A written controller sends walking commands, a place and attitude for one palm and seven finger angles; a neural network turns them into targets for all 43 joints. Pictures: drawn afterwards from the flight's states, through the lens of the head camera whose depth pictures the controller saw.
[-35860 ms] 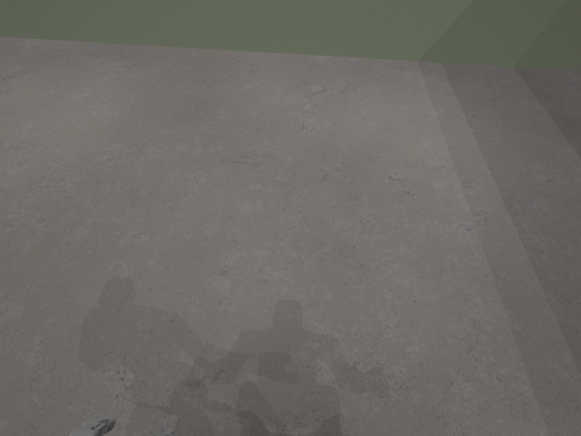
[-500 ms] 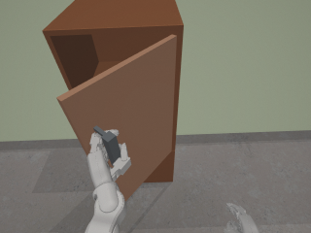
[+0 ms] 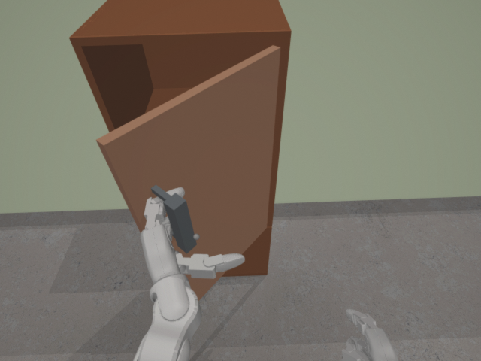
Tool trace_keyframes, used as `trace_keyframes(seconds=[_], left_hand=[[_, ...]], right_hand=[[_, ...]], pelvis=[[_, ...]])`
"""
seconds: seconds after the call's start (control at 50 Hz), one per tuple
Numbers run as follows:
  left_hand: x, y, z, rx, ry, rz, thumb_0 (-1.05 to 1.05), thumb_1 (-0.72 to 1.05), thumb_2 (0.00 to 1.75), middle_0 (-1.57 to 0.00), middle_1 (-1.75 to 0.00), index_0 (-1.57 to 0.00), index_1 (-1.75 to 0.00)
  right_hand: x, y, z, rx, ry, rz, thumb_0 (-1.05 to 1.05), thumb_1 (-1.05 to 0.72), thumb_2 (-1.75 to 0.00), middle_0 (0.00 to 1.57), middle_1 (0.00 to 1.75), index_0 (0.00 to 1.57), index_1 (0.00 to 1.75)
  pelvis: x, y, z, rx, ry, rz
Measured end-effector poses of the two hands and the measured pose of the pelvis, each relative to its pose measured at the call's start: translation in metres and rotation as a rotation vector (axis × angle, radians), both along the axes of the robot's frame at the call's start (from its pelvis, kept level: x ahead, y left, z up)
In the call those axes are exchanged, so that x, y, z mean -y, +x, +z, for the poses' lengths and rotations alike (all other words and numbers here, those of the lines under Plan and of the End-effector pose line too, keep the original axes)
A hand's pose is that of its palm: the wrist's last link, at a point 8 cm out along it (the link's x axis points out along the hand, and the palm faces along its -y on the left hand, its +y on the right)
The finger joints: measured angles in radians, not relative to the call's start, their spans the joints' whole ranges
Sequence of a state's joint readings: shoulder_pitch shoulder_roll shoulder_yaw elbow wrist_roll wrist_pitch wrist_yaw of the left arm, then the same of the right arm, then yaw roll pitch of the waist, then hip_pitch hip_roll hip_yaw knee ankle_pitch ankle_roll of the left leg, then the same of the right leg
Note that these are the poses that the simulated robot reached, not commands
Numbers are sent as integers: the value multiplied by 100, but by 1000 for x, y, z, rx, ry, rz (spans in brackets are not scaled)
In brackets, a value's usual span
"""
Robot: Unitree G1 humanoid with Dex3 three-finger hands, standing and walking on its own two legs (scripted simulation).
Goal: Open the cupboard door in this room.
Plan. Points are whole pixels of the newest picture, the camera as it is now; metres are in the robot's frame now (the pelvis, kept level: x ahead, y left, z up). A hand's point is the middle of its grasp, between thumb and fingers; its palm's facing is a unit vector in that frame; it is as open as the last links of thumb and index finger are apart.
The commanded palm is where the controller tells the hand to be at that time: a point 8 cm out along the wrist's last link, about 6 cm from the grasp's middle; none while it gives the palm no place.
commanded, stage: open thumb and fingers to let go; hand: left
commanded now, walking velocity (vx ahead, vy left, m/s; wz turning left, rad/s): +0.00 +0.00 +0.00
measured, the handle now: (173, 218) +0.33 +0.13 +0.09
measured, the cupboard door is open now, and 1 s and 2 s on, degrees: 48 49 49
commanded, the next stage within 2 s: slide the hand sideways off the handle in 0.16 s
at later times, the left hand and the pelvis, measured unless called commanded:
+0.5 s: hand (192, 254) +0.26 +0.09 +0.09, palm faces -0.04 -1.00 +0.00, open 16.2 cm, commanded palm +0.24 +0.13 +0.09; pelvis -0.02 +0.03 +0.00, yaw +0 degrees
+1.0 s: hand (171, 277) +0.22 +0.12 +0.08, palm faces +0.02 -1.00 +0.00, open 16.2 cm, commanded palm +0.19 +0.18 +0.09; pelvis +0.00 +0.02 -0.01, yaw -2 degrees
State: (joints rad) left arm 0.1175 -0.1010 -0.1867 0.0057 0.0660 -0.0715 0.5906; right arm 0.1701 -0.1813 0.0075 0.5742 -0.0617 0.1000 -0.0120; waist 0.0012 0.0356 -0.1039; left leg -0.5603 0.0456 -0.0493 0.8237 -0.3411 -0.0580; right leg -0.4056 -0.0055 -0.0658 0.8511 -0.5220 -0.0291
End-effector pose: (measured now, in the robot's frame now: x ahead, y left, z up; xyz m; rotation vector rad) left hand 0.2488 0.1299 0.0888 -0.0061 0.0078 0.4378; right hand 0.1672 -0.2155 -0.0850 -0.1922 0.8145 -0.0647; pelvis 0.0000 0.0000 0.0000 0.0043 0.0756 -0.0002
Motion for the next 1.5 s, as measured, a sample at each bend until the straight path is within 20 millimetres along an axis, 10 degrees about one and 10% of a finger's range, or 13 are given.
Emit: trace_keyframes(seconds=[0.3, 0.52, 1.5], left_hand=[[-4, 1, 0, -3, 16, -57, -1, -50, 30, -34, -57, -33, -58], [-16, -6, -3, 44, -6, -470, -1, -50, 30, -20, -36, -16, -36], [-89, -99, -8, 11, 29, -386, -1, -50, 30, -15, -30, -15, -30]], right_hand=[[-24, -2, 3, 11, 14, 25, 1, -91, -90, 20, 30, 20, 30], [-24, -26, 3, 53, 22, -13, 1, -91, -90, 20, 30, 20, 30], [0, -2, 3, 176, -3, -37, 2, -91, -90, 20, 30, 20, 30]], pelvis=[[-15, -9, -3, 4, -17, 0], [-26, -19, -3, 9, -22, -7], [-10, -4, -20, -55, -24, -1]])
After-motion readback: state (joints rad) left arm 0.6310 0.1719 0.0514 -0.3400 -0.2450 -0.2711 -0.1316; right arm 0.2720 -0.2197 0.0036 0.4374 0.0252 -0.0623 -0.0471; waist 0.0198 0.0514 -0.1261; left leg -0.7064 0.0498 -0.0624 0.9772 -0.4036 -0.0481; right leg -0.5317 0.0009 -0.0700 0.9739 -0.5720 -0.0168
